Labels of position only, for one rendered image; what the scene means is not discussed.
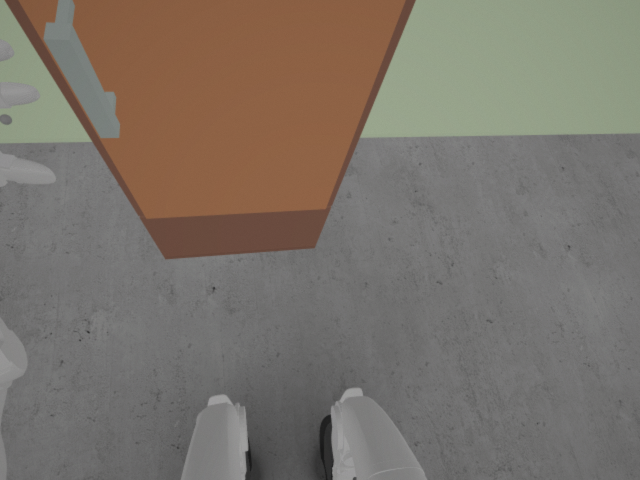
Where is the robot left upper arm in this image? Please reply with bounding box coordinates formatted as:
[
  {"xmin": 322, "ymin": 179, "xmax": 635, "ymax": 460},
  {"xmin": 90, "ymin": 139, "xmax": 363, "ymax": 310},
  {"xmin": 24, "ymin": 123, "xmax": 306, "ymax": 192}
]
[{"xmin": 0, "ymin": 317, "xmax": 28, "ymax": 480}]

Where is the left robot thigh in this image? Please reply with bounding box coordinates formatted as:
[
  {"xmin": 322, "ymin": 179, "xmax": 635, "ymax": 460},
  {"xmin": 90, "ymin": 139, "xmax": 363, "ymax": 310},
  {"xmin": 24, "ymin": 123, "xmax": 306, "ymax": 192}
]
[{"xmin": 181, "ymin": 402, "xmax": 248, "ymax": 480}]

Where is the cupboard door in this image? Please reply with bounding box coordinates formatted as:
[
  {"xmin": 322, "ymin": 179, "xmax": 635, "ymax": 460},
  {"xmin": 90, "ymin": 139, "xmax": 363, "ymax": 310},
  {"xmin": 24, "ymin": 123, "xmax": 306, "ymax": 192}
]
[{"xmin": 18, "ymin": 0, "xmax": 406, "ymax": 219}]

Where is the handle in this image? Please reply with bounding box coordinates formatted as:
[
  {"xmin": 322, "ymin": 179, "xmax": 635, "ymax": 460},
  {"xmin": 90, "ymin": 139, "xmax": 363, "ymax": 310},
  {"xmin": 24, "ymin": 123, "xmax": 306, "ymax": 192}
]
[{"xmin": 43, "ymin": 0, "xmax": 120, "ymax": 138}]

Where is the robot left hand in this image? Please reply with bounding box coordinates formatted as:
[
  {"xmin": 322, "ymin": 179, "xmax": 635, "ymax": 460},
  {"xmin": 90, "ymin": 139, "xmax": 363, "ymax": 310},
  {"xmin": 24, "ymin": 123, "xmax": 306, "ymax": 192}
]
[{"xmin": 0, "ymin": 39, "xmax": 56, "ymax": 187}]

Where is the robot right shin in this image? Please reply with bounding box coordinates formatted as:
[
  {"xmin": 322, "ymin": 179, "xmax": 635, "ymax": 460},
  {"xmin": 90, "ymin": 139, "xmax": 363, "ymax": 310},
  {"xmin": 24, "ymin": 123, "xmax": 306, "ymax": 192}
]
[{"xmin": 331, "ymin": 388, "xmax": 363, "ymax": 480}]

